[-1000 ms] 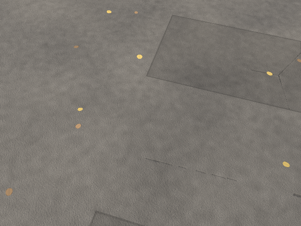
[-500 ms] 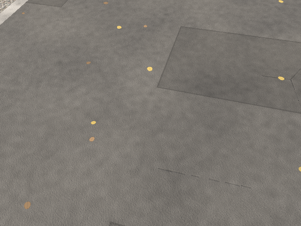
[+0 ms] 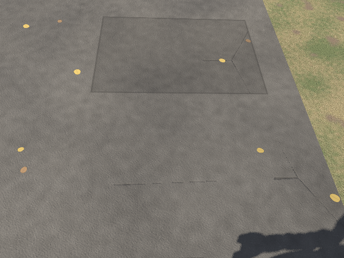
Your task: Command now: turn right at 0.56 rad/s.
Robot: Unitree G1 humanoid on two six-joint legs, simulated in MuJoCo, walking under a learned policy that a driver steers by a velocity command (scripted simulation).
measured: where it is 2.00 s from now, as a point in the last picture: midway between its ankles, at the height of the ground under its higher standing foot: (170, 234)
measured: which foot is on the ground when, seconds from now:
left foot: down 0.00-0.18, up 0.20-0.60, down 0.62-0.92, up 0.94-1.00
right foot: up 0.00-0.16, down 0.18-0.64, up 0.66-0.90, down 0.92-1.00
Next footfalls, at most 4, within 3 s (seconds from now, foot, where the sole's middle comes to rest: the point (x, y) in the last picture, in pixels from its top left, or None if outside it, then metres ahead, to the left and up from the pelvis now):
0.18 right None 0.02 -0.12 -0.78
0.62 left None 0.05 0.07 -0.78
0.92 right None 0.09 -0.17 -0.78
1.40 left None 0.41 0.03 -0.78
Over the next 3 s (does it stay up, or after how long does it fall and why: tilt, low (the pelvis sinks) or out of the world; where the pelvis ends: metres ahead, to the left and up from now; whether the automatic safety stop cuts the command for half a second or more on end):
stays up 1.09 0.10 -0.03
